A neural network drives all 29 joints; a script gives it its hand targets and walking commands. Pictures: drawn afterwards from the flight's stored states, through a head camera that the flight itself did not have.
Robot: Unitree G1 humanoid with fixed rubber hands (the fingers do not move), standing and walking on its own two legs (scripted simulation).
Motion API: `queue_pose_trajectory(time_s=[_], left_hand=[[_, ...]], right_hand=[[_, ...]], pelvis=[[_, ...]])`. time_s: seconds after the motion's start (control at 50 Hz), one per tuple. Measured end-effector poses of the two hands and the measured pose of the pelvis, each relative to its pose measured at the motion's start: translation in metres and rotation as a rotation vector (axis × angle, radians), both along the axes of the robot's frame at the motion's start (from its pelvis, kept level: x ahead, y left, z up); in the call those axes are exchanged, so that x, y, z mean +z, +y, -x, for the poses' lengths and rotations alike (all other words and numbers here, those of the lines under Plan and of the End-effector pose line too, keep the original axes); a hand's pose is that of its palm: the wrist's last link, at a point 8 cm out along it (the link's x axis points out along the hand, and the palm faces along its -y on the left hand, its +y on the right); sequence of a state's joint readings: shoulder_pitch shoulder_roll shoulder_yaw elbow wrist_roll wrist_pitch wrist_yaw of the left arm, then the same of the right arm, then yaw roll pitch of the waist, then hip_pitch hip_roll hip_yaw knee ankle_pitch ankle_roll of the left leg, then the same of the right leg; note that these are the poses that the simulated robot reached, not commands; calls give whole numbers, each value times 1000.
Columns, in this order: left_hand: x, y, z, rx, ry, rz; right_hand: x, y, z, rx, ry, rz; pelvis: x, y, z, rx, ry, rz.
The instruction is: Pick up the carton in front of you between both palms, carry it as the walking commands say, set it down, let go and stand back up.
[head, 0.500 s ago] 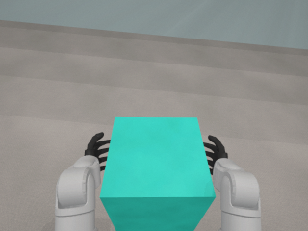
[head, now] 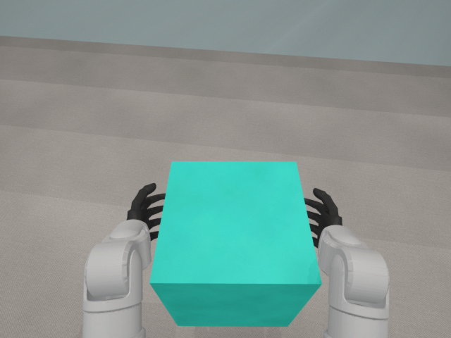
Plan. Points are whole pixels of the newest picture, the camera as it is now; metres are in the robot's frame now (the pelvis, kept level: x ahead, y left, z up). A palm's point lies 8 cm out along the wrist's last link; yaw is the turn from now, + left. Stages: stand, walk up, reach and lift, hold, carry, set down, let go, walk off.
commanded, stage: carry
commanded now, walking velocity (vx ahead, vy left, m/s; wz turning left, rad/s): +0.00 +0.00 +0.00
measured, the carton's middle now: (233, 249) +0.27 +0.00 +0.00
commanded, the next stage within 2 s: hold in 1.62 s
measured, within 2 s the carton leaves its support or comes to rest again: neither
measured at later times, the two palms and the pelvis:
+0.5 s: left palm (136, 206) +0.32 +0.17 +0.06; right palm (307, 209) +0.32 -0.13 +0.06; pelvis +0.06 +0.02 -0.01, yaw +0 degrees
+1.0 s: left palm (138, 222) +0.31 +0.17 +0.03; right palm (304, 225) +0.31 -0.13 +0.03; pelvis +0.02 +0.02 +0.00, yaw +0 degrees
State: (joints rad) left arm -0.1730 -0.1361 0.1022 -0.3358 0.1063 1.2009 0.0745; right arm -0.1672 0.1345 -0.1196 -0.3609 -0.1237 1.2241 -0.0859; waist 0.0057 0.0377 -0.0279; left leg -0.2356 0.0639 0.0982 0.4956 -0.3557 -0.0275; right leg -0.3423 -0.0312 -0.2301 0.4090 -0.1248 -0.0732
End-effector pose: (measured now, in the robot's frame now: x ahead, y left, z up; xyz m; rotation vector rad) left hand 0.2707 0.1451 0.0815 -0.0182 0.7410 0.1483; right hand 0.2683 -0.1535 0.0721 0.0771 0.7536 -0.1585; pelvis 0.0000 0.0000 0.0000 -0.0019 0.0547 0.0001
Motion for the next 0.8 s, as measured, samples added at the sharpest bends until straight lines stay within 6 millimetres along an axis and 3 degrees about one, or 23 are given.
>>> queue_pose_trajectory(time_s=[0.14, 0.3, 0.48, 0.8], left_hand=[[13, 8, -38, 2, -70, 23], [1, 16, -55, 3, -29, 27], [-17, 22, -55, -10, -13, 10], [-36, 24, -37, -40, -43, -38]], right_hand=[[20, 8, -39, 5, -69, 27], [10, 16, -57, 10, -29, 36], [-10, 21, -54, 19, -12, 48], [-30, 24, -38, 58, -41, 92]], pelvis=[[-2, 6, -42, -2, 9, 8], [-5, 13, -64, -3, 16, 6], [-8, 19, -62, -2, 11, 9], [-6, 21, -38, -3, -21, 4]])
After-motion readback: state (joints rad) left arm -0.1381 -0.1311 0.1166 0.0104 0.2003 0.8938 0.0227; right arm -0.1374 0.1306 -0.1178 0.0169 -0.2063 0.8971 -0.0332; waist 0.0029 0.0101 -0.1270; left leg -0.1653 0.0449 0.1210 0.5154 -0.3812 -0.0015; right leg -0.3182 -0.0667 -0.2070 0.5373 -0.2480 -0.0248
